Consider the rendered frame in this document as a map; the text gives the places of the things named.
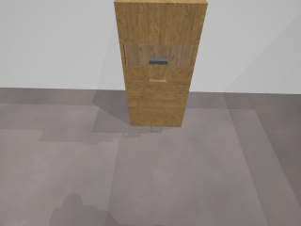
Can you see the cabinet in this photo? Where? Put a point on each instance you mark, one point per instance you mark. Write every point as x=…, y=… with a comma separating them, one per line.
x=173, y=22

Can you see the handle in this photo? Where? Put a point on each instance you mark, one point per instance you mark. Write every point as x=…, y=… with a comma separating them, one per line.
x=158, y=61
x=157, y=82

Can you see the drawer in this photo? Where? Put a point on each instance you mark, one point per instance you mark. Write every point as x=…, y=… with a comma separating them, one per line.
x=139, y=54

